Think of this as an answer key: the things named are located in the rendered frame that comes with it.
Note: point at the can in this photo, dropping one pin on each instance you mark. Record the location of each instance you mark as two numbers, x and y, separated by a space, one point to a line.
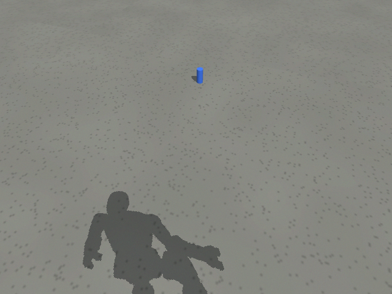
199 75

